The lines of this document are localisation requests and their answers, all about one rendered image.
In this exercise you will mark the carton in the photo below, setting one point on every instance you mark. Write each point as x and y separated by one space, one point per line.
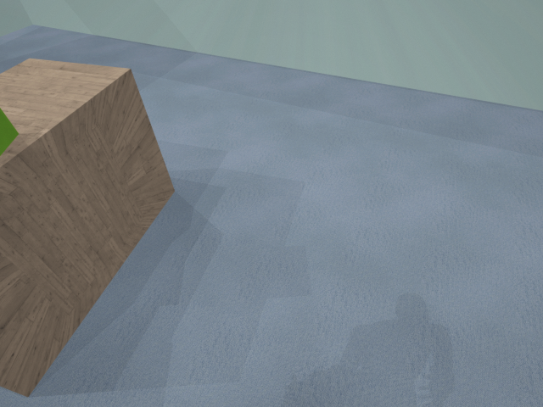
7 132

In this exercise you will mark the pedestal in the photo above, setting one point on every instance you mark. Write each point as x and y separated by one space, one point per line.
79 187

